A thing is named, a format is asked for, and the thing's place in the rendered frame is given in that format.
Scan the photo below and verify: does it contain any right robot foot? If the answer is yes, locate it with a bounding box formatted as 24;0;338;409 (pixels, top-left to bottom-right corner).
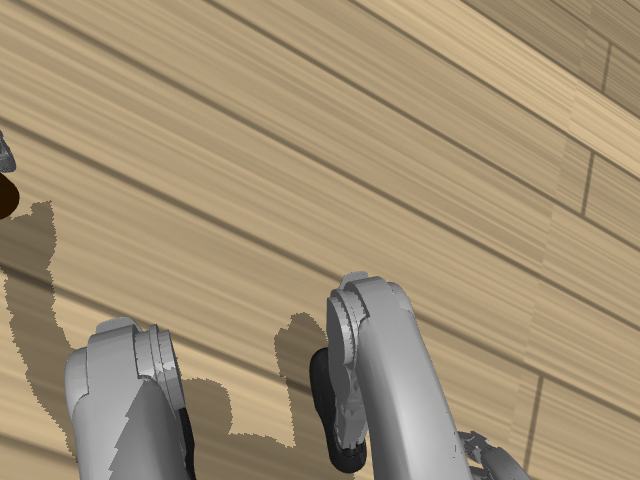
309;347;367;474

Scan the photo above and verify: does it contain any left robot hand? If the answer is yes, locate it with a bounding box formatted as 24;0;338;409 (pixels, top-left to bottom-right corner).
0;130;16;173

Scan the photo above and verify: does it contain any left robot foot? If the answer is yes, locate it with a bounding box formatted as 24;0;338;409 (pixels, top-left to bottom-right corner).
178;407;196;480

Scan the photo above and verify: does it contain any right robot hand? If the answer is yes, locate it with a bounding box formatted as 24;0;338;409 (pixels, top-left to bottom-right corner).
457;431;532;480

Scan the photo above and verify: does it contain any tin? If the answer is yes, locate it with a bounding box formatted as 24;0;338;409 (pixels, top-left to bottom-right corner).
0;172;20;220

